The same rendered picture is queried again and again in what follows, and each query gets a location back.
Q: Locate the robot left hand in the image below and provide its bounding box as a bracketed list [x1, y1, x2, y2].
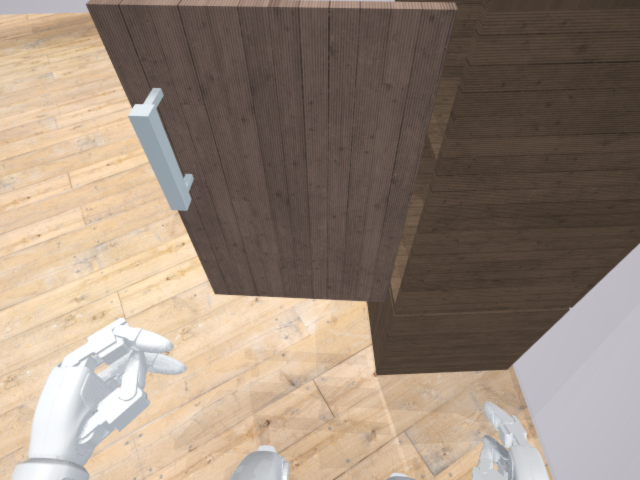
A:
[28, 318, 187, 467]

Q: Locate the robot left forearm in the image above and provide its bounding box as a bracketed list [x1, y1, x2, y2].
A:
[12, 458, 90, 480]

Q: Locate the robot right hand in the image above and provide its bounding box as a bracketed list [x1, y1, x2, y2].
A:
[473, 401, 550, 480]

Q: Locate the robot left thigh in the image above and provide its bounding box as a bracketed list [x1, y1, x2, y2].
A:
[229, 451, 289, 480]

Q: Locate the cupboard door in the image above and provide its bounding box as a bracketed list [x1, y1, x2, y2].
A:
[86, 0, 458, 302]

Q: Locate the handle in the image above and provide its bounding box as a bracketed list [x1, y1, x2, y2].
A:
[128, 88, 194, 211]

